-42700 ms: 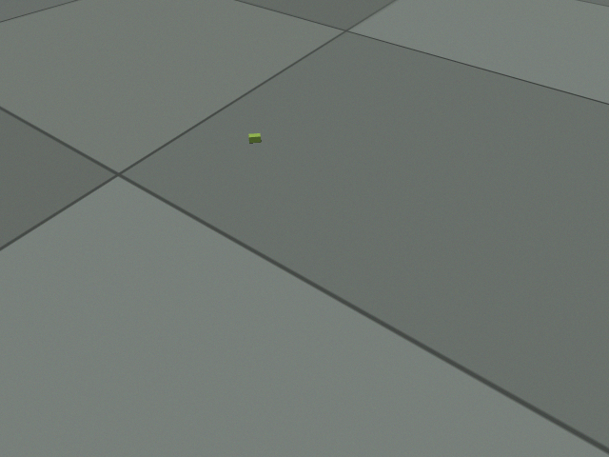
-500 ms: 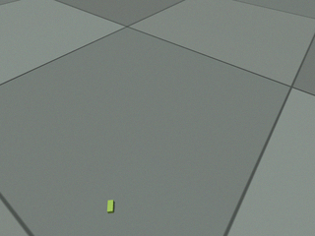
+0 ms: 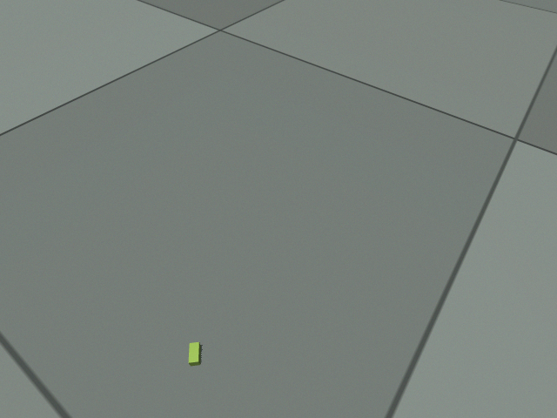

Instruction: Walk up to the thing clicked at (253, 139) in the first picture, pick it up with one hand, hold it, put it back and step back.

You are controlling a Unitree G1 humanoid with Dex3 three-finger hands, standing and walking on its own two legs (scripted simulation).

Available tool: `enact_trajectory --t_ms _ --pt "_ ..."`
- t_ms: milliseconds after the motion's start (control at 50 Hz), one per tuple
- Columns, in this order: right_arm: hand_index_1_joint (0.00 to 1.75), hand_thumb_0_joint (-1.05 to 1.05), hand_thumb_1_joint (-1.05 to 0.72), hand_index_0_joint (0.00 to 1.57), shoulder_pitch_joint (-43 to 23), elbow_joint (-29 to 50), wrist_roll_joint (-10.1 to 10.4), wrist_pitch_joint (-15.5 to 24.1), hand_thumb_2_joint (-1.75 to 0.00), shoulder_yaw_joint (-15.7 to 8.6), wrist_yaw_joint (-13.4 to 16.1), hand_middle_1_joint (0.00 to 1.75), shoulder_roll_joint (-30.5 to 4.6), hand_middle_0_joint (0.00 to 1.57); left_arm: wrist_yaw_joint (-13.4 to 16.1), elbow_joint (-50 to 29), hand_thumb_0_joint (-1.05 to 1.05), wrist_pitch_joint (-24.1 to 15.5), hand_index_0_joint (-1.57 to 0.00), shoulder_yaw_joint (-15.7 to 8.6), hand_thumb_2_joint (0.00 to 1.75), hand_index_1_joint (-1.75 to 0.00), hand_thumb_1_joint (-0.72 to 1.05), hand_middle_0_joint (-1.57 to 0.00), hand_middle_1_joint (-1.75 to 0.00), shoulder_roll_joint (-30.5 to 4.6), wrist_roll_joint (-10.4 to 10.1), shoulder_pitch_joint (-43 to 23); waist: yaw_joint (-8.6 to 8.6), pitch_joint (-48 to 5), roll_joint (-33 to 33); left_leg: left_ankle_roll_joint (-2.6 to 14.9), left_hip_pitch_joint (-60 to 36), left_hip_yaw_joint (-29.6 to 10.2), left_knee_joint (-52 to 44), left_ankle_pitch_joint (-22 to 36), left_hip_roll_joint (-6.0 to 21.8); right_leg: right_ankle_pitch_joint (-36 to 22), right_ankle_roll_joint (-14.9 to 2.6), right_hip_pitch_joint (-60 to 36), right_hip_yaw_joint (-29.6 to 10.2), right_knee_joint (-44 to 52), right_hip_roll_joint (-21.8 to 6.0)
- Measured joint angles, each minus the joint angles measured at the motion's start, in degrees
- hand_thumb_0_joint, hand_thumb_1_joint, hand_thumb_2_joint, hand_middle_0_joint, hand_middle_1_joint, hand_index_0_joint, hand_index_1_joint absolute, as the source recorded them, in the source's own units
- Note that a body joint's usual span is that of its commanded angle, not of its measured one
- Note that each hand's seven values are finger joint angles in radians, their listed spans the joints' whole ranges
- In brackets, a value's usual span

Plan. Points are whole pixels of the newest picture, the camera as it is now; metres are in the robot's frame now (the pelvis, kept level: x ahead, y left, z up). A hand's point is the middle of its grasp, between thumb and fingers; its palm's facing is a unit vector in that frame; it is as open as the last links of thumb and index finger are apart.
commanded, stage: step back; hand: left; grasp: from above
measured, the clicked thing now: (194, 354) +0.46 +0.27 -0.76
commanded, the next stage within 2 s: none
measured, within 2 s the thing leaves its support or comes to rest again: neither
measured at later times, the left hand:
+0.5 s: hand out of the picture +0.07 +0.33 -0.18, palm faces -0.04 -0.94 -0.33, open 7.3 cm
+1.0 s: hand out of the picture -0.07 +0.33 -0.14, palm faces -0.04 -0.91 -0.41, open 7.4 cm
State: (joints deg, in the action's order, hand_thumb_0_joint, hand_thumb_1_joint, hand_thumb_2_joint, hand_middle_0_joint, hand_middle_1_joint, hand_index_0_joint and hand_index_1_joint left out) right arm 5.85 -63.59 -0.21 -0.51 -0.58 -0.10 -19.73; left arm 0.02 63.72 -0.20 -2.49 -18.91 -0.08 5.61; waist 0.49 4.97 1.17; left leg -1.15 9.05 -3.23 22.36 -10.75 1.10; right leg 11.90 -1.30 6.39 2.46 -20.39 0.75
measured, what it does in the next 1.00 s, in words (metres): walks backwards: left foot, then right foot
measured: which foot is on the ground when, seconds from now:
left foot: down 0.00-0.02, up 0.04-0.24, down 0.26-0.78, up 0.80-1.00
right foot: down 0.00-0.28, up 0.30-0.72, down 0.74-1.00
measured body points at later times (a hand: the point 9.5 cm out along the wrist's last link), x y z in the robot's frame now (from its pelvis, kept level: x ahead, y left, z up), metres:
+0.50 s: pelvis -0.07 +0.08 -0.01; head +0.02 +0.11 +0.43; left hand +0.07 +0.38 -0.16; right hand +0.01 -0.23 -0.12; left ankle -0.05 +0.16 -0.75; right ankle -0.12 -0.07 -0.67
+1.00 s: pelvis -0.19 +0.07 -0.01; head -0.13 +0.05 +0.43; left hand -0.07 +0.38 -0.12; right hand -0.12 -0.26 -0.14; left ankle -0.23 +0.22 -0.67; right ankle -0.14 -0.03 -0.75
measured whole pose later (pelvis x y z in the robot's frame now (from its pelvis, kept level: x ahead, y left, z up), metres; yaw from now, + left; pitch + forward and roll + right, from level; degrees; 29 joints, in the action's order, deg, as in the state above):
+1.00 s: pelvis -0.19 +0.07 -0.01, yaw -2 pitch -1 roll +2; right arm 9.7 -51.5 0.2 -2.5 -2.8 1.0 -24.0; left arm 0.2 46.6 2.7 -4.6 -19.8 2.2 8.6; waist -0.8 9.2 0.8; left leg -1.1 22.6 -8.8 63.1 -27.4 -6.7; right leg 11.8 -2.6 18.3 -0.8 -31.2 0.7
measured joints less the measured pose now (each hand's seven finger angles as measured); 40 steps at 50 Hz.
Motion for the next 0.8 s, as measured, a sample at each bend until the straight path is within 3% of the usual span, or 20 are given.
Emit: enact_trajectory --t_ms 40,100,160,220,260,280,320,360,400,460,540,600,700,740,780,800 --pt "0.3 0.01 -0.9 0.21 -0.97 1.79 0.41 -0.47 -0.9 -0.5 0.02 0.3 -0.66 0.2 0.15 -1.66 0.0 0.27 -0.21 -0.71 0.9 -0.3 0.9 -0.21 -0.3 -0.35 -0.21 -0.76 0.15 2.43 0.08 1.07 3.41 0.17 6.0 -0.29 -0.37 0.35 -0.18 1.43 0.0 -1.94 -0.18" --pt "0.3 0.0 -0.9 0.21 -1.48 4.5 0.33 -1.51 -0.9 -1.58 -0.13 0.3 -1.75 0.2 0.42 -4.25 0.0 1.02 -0.21 -1.4 0.9 -0.3 0.9 -0.21 -0.3 -0.9 0.57 -1.43 -0.09 4.83 -0.7 2.69 8.93 -0.3 20.0 -11.2 -2.95 0.91 0.01 4.02 -0.9 -4.91 -1.43" --pt "0.3 0.0 -0.9 0.2 -0.52 6.78 0.59 -2.12 -0.9 -2.36 -0.41 0.29 -2.8 0.2 0.59 -6.52 0.0 1.81 -0.21 -1.62 0.9 -0.3 0.9 -0.21 -0.3 -1.59 1.36 -2.08 0.28 5.56 -1.53 3.43 11.15 -0.22 27.1 -15.67 -4.29 1.57 0.76 6.82 -1.36 -7.67 -2.83" --pt "0.3 0.0 -0.9 0.2 1.02 8.07 0.51 -2.3 -0.9 -2.64 -0.36 0.29 -3.55 0.2 0.78 -9.03 0.0 2.24 -0.21 -1.58 0.9 -0.3 0.9 -0.21 -0.3 -2.36 1.7 -3.28 0.78 5.91 -1.86 3.26 9.44 0.32 23.22 -14.01 -3.29 2.64 2.09 9.63 -1.04 -10.99 -3.66" --pt "0.3 0.0 -0.9 0.2 2.09 8.36 -0.02 -1.89 -0.9 -2.8 -0.2 0.29 -3.75 0.2 0.8 -10.69 0.0 2.68 -0.21 -1.44 0.9 -0.3 0.9 -0.21 -0.3 -2.98 1.2 -4.27 1.35 6.19 -2.01 2.7 6.16 0.64 14.11 -8.34 -2.22 4.23 3.18 11.72 -0.48 -14.71 -4.21" --pt "0.3 0.0 -0.9 0.2 1.94 8.09 -0.52 -1.72 -0.9 -3.04 0.03 0.29 -3.01 0.2 0.82 -11.28 0.0 3.0 -0.21 -1.56 0.9 -0.3 0.9 -0.21 -0.3 -3.61 0.78 -5.18 1.15 7.23 -3.64 2.64 5.5 1.33 13.21 -8.79 -3.29 4.87 3.02 12.67 -1.33 -16.94 -5.34" --pt "0.3 0.0 -0.9 0.2 1.88 8.28 -1.24 -1.56 -0.9 -2.74 -0.05 0.29 -1.5 0.2 1.22 -12.24 0.0 3.7 -0.21 -1.91 0.9 -0.3 0.9 -0.21 -0.3 -4.16 0.19 -6.35 0.36 8.73 -5.38 3.25 5.68 2.47 13.58 -8.83 -3.95 12.96 1.23 15.03 -6.51 -23.7 -2.95" --pt "0.3 0.0 -0.9 0.2 2.27 8.98 -1.19 -1.39 -0.9 -2.24 -0.24 0.29 -0.68 0.2 1.73 -12.31 0.0 4.16 -0.21 -1.71 0.9 -0.3 0.9 -0.21 -0.3 -3.89 0.16 -6.64 1.35 8.89 -4.45 3.82 6.41 1.33 13.13 -7.87 -3.1 19.85 0.43 16.96 -9.46 -32.25 1.85" --pt "0.3 0.01 -0.9 0.21 2.53 9.6 -1.29 -1.4 -0.9 -1.88 0.06 0.3 0.01 0.2 1.72 -12.29 0.0 4.44 -0.21 -1.42 0.9 -0.3 0.91 -0.2 -0.3 -3.68 -0.21 -6.28 1.57 8.25 -4.07 4.15 6.63 1.17 11.03 -6.17 -2.68 20.15 0.04 18.54 -11.1 -39.35 4.79" --pt "0.3 0.01 -0.9 0.21 2.09 10.66 -1.08 -1.3 -0.9 -1.71 0.84 0.3 0.59 0.2 1.45 -12.84 0.0 4.32 -0.21 -1.29 0.9 -0.3 0.91 -0.21 -0.3 -3.36 -0.29 -4.34 0.78 7.49 -4.18 4.46 6.35 2.76 8.62 -4.4 -2.71 16.94 0.35 18.47 -11.84 -43.76 5.86" --pt "0.3 0.01 -0.9 0.21 0.89 12.63 -0.68 -1.01 -0.9 -1.79 1.66 0.3 0.99 0.2 1.38 -12.63 0.0 4.25 -0.21 -1.28 0.9 -0.3 0.9 -0.21 -0.3 -2.99 0.06 -1.48 0.36 7.28 -3.92 5.14 6.22 4.74 8.58 -3.77 -3.11 16.11 1.86 14.64 -11.01 -38.91 4.69" --pt "0.3 0.0 -0.9 0.21 -0.17 14.09 -0.62 -0.85 -0.9 -1.74 1.7 0.3 1.01 0.2 1.33 -12.38 0.0 4.25 -0.21 -1.37 0.9 -0.3 0.9 -0.21 -0.3 -2.88 0.27 -0.1 0.22 7.59 -3.47 5.47 6.89 6.15 9.86 -3.65 -3.3 16.2 2.06 11.94 -9.71 -31.92 3.35" --pt "0.3 0.0 -0.9 0.21 -1.33 15.07 -0.58 -1.13 -0.9 -1.63 1.02 0.3 0.21 0.2 0.62 -12.26 0.0 3.79 -0.21 -1.79 0.9 -0.3 0.9 -0.21 -0.3 -2.82 0.92 1.35 -0.15 7.54 -2.18 5.29 9.15 8.07 12.95 -3.44 -3.13 14.45 0.72 8.9 -6.76 -23.07 1.63" --pt "0.3 0.0 -0.9 0.21 -1.56 14.7 -0.43 -1.47 -0.9 -1.68 0.75 0.3 -0.46 0.2 0.26 -12.31 0.0 3.34 -0.21 -2.01 0.9 -0.3 0.9 -0.21 -0.3 -2.62 1.22 2.22 -0.53 6.84 -1.11 4.87 10.47 8.53 14.43 -3.37 -2.45 10.69 -0.37 7.5 -5.64 -19.22 1.52" --pt "0.3 0.0 -0.9 0.21 -1.81 13.86 -0.14 -1.99 -0.9 -1.98 0.64 0.3 -1.4 0.2 -0.04 -12.31 0.0 2.89 -0.21 -2.13 0.9 -0.3 0.9 -0.21 -0.3 -1.79 1.59 3.12 -0.06 6.49 1.59 4.11 11.45 7.15 15.74 -3.05 -0.9 8.65 -0.94 7.22 -4.22 -18.03 3.05" --pt "0.3 0.0 -0.9 0.21 -1.57 13.43 0.01 -2.24 -0.9 -2.16 0.7 0.3 -1.54 0.2 -0.3 -12.58 0.0 2.8 -0.21 -2.06 0.9 -0.3 0.9 -0.21 -0.3 -1.69 1.64 3.74 0.19 5.93 2.0 3.31 12.44 5.64 17.59 -6.31 -1.46 8.32 -1.25 7.4 -3.6 -17.8 3.1"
